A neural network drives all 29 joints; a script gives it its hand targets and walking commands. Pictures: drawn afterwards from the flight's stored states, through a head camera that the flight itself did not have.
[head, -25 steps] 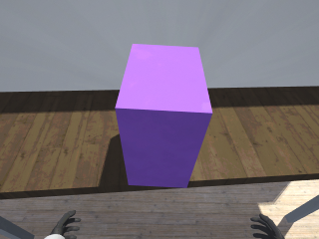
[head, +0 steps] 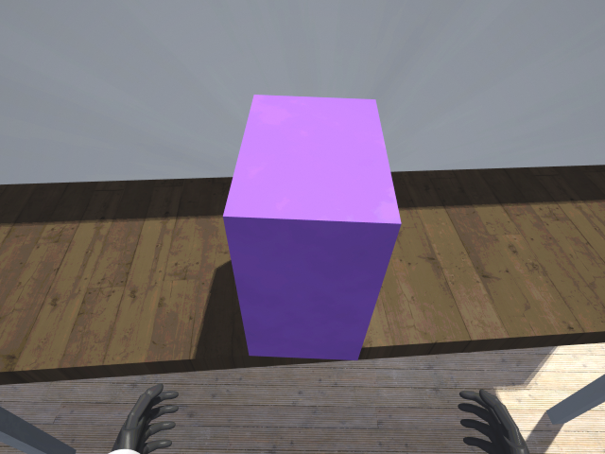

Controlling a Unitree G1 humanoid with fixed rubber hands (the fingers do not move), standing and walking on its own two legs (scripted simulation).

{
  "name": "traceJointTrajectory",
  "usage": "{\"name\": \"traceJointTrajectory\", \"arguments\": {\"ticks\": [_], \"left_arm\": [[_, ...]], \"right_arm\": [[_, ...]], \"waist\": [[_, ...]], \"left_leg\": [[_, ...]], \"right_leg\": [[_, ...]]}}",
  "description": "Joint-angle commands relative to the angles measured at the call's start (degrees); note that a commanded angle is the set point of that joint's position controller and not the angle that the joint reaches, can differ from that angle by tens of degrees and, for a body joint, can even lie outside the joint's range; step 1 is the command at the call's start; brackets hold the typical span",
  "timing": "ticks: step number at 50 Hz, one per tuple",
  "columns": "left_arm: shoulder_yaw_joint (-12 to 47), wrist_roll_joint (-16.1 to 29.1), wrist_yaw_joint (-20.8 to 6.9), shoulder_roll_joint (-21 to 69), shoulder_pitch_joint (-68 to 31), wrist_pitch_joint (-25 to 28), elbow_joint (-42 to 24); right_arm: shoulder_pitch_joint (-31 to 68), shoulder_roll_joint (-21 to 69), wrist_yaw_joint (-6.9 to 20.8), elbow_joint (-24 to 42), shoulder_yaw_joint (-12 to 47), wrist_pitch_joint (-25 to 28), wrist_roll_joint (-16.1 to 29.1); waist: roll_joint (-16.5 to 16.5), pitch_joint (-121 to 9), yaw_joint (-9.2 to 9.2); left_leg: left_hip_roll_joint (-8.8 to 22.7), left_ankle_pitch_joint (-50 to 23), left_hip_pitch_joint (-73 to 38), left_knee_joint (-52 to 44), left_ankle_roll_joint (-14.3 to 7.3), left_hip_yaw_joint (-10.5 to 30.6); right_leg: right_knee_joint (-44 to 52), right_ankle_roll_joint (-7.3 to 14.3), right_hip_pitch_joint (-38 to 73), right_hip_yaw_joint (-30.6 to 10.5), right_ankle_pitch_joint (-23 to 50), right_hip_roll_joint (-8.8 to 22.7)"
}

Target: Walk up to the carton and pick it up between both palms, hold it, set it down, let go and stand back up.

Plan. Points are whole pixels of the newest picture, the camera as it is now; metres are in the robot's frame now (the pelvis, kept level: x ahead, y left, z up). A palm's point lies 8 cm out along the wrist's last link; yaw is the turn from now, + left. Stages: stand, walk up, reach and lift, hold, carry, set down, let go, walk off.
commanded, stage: reach and lift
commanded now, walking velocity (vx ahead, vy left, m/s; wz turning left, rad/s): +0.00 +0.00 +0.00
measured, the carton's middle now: (308, 235) +0.39 +0.01 +0.09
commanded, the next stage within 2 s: none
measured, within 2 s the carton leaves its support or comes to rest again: neither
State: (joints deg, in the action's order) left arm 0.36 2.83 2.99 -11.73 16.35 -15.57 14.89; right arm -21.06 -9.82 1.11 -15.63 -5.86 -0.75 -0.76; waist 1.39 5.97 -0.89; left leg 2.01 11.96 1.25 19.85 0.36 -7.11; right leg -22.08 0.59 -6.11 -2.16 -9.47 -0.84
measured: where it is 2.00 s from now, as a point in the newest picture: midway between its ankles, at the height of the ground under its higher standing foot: outside the picture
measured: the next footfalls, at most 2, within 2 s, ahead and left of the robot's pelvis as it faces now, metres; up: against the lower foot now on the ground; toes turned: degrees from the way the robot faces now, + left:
none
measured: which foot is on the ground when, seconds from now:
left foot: down 0.00-1.00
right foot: down 0.00-1.00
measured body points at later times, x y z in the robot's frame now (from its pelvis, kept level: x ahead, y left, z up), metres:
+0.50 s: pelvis +0.03 +0.01 +0.00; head +0.03 +0.02 +0.45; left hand +0.19 +0.22 -0.03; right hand +0.20 -0.20 -0.01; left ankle +0.00 +0.12 -0.75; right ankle +0.04 -0.11 -0.75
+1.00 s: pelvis +0.02 +0.00 +0.00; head +0.02 +0.01 +0.45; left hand +0.21 +0.20 +0.03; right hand +0.23 -0.18 +0.05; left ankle +0.00 +0.12 -0.75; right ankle +0.04 -0.11 -0.75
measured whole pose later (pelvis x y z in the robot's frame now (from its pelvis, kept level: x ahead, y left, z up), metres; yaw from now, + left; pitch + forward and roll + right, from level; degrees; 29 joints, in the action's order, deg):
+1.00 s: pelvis +0.02 +0.00 +0.00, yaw +2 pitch -4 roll +0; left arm 8.0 13.1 4.2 -13.4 20.9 -6.6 -8.0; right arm -24.9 -5.5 -6.3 9.0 0.2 -1.1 9.5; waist 1.1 3.1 -2.5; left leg 1.7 12.5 2.3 18.7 0.3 -4.3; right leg -18.7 0.4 -5.3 -0.6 -9.6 -0.8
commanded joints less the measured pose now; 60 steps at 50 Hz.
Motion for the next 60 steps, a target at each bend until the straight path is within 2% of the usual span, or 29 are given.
{"name": "traceJointTrajectory", "arguments": {"ticks": [1,6,10,11,13,14,17,18,19,24,27,31,32,33,34,35,37,40,41,44,46,47,48,50,52,53,55,59,60], "left_arm": [[-2.55,0.57,0.39,-6.56,-3.25,5.35,-11.29],[-1.93,1.51,-0.08,-6.64,-1.12,9.15,-13.22],[-0.85,2.95,-0.77,-6.51,1.46,12.04,-13.62],[-0.07,3.20,-0.72,-6.29,1.75,12.77,-13.58],[0.79,3.52,-1.19,-5.98,3.28,13.44,-13.43],[0.77,3.92,-1.32,-6.51,2.70,14.27,-14.96],[1.38,3.87,-1.36,-5.90,3.58,15.83,-17.10],[1.26,4.45,-1.39,-5.98,3.83,16.50,-17.66],[1.83,4.23,-1.37,-5.45,3.71,17.08,-17.92],[2.41,5.13,-1.42,-5.52,5.30,18.60,-19.42],[3.61,5.61,-0.93,-4.95,5.09,19.92,-24.06],[4.41,6.45,-0.28,-5.06,7.38,20.51,-25.28],[4.63,6.90,-0.17,-4.91,8.61,20.61,-25.66],[5.35,7.12,-0.09,-4.36,8.81,20.70,-27.61],[5.38,7.26,-0.02,-4.13,8.43,20.43,-27.36],[5.63,7.16,0.30,-4.02,8.95,20.66,-28.67],[5.77,7.79,0.03,-4.11,8.40,20.04,-29.64],[5.48,7.91,0.41,-3.78,6.99,18.51,-30.00],[5.91,8.69,0.41,-3.91,6.87,17.75,-31.54],[5.48,9.81,1.19,-5.00,-0.13,15.66,-33.94],[4.51,10.09,1.30,-5.47,-1.93,12.57,-36.03],[5.16,10.53,1.34,-5.53,-3.17,11.37,-37.38],[4.39,10.66,1.17,-6.06,-3.82,9.82,-37.35],[2.89,10.24,0.96,-6.13,-5.89,6.77,-38.67],[2.21,9.96,0.43,-5.07,-7.04,2.83,-39.46],[1.70,9.36,0.19,-4.69,-7.76,0.74,-38.91],[1.16,8.53,-0.48,-3.39,-7.70,-2.73,-40.15],[-2.72,7.44,-1.09,-4.66,-12.08,-7.86,-42.21],[-2.60,7.28,-0.88,-3.81,-11.92,-8.91,-43.04]], "right_arm": [[0.97,-3.22,-1.26,10.19,-1.32,2.81,0.50],[-0.34,-1.30,-2.52,11.96,0.15,5.45,1.76],[-1.82,-1.29,-3.58,13.70,0.34,7.68,2.95],[-0.97,-1.20,-3.52,12.96,0.89,8.01,3.84],[-2.11,-1.20,-3.67,13.09,1.34,8.35,3.72],[-2.56,-0.97,-3.99,13.79,1.91,8.99,4.12],[-3.39,-0.60,-4.19,15.02,2.47,10.23,5.16],[-3.08,-0.90,-4.12,15.97,2.31,10.71,4.87],[-3.56,-0.76,-4.17,15.89,2.58,11.02,6.31],[-4.94,-0.39,-4.45,17.27,3.32,11.63,7.54],[-5.81,0.27,-4.73,19.81,4.15,11.85,8.19],[-6.85,0.07,-4.82,22.96,4.85,12.17,9.77],[-7.26,-0.01,-4.82,23.65,4.79,12.27,9.80],[-8.70,0.07,-5.05,24.04,4.48,11.98,10.04],[-7.41,-0.38,-5.19,25.39,4.15,12.07,9.95],[-7.93,0.11,-5.28,26.33,4.55,12.09,10.33],[-8.01,0.34,-5.66,28.49,4.17,10.98,10.11],[-5.45,0.99,-5.93,31.03,4.47,9.15,10.41],[-5.49,0.93,-6.02,32.20,4.36,8.15,10.20],[-0.57,0.99,-6.56,35.26,3.95,5.20,9.67],[-0.05,0.55,-7.14,36.25,3.99,2.44,10.02],[0.08,0.61,-7.63,37.65,4.18,1.40,9.91],[1.54,1.00,-8.01,37.88,5.50,0.39,10.42],[2.28,0.24,-8.70,37.67,5.18,-2.13,10.88],[3.73,0.59,-9.32,38.25,5.57,-4.42,11.48],[4.69,0.72,-9.64,38.19,6.07,-6.13,12.26],[5.16,0.31,-10.18,39.10,5.56,-8.01,11.91],[11.00,-0.23,-11.25,43.38,4.93,-11.45,12.49],[11.25,-0.86,-11.44,44.32,5.06,-12.14,13.10]], "waist": [[-2.20,-2.45,-1.06],[-2.06,-3.77,-0.73],[-0.40,-4.99,-0.62],[-1.97,-4.95,0.02],[-0.03,-4.12,0.59],[-0.87,-5.62,0.00],[-1.18,-5.90,0.09],[-0.99,-7.09,-0.64],[-2.03,-6.51,-0.64],[-2.35,-5.10,0.13],[-3.49,-5.92,-0.39],[-3.76,-5.59,-0.30],[-3.91,-5.77,-1.00],[-4.20,-5.71,-0.08],[-3.46,-5.51,-0.23],[-4.56,-5.98,-0.61],[-2.77,-4.99,-0.56],[-3.44,-4.58,-1.31],[-2.53,-4.74,-0.89],[-1.98,-6.13,-1.69],[-1.93,-6.79,-1.69],[-0.78,-6.79,-0.77],[-0.76,-6.70,-1.69],[-2.80,-7.78,-0.86],[-1.42,-7.39,-0.61],[-2.43,-6.81,-0.39],[-2.03,-5.36,0.28],[-2.34,-5.62,-0.11],[-3.43,-6.42,-0.32]], "left_leg": [[-1.00,1.62,4.07,-6.16,0.39,-0.45],[-1.30,-3.25,2.11,-4.97,0.42,0.59],[-1.32,-6.70,0.51,-4.35,0.52,1.43],[-0.91,-7.12,0.50,-4.20,0.96,2.20],[-0.58,-8.60,-0.28,-4.26,0.99,3.02],[-0.72,-9.86,-0.10,-3.60,1.05,2.72],[-0.55,-12.20,-1.19,-3.44,1.28,3.50],[-0.70,-13.88,-1.67,-3.03,1.30,3.59],[-0.63,-14.01,-1.53,-3.07,1.47,3.68],[-0.49,-14.71,-1.58,-2.74,1.79,4.80],[-0.28,-14.87,-0.92,-2.88,1.59,5.16],[-0.54,-16.24,-0.93,-2.26,1.91,5.71],[-0.58,-16.99,-0.53,-1.96,1.90,6.03],[-0.60,-17.08,-1.05,-2.18,1.94,6.06],[-0.37,-16.57,-0.66,-2.00,1.85,6.25],[-0.49,-16.81,-0.55,-2.11,1.94,6.24],[-0.56,-14.28,-0.47,-2.55,1.32,6.37],[-0.32,-12.51,1.26,-2.87,1.15,6.44],[-0.36,-10.19,0.68,-3.50,0.70,6.53],[-0.41,-7.04,2.34,-4.14,0.16,5.92],[-0.27,-6.57,1.70,-4.31,-0.04,6.11],[-0.13,-6.66,1.28,-4.51,-0.26,5.86],[-0.26,-6.82,1.45,-4.20,-0.19,5.51],[-0.16,-7.36,0.95,-4.47,0.24,5.49],[-0.27,-7.64,-0.20,-4.79,-0.17,5.33],[-0.10,-7.28,-0.07,-4.86,-0.11,5.38],[-0.33,-7.94,-0.52,-5.26,0.03,5.39],[-0.89,-6.76,0.21,-5.30,-0.09,4.54],[-0.74,-7.81,0.17,-5.10,0.13,4.39]], "right_leg": [[6.85,0.76,-0.09,-0.68,-1.59,0.44],[6.94,0.22,0.11,-0.87,2.79,0.84],[7.28,0.02,0.13,-0.75,6.68,0.60],[7.07,0.53,0.41,-0.29,6.04,0.42],[7.78,0.59,0.98,0.14,6.57,0.12],[7.69,0.86,1.83,-0.47,7.34,0.37],[7.81,0.81,0.84,-0.50,8.58,0.19],[7.33,0.98,1.21,-0.43,10.29,-0.02],[7.50,1.10,1.11,-0.52,10.18,-0.06],[8.17,1.60,0.75,-0.94,10.05,0.26],[7.24,1.65,1.28,-0.89,9.83,0.11],[7.80,1.89,0.01,-1.03,10.11,0.05],[7.63,2.19,0.13,-1.03,10.51,0.00],[7.58,2.21,0.39,-0.84,10.36,-0.22],[7.73,2.37,-0.07,-0.77,9.38,-0.37],[7.38,2.48,0.23,-0.94,9.46,-0.26],[8.06,2.36,-0.59,-1.05,7.29,-0.27],[7.86,2.78,-0.34,-1.55,5.43,0.05],[7.95,2.49,-0.59,-1.36,4.32,0.20],[7.28,2.27,-0.45,-1.68,2.61,0.45],[6.79,1.92,0.12,-1.87,3.24,0.65],[6.77,1.59,0.31,-1.56,3.87,0.35],[6.61,1.49,0.50,-1.98,4.69,0.55],[6.67,1.38,0.61,-1.81,4.98,0.75],[7.18,1.27,0.62,-2.04,5.01,0.96],[7.35,1.25,0.53,-1.73,4.34,0.90],[7.92,0.91,1.32,-1.14,4.87,0.67],[8.11,0.45,2.09,-1.90,4.91,1.14],[7.91,0.35,3.15,-1.58,6.10,1.30]]}}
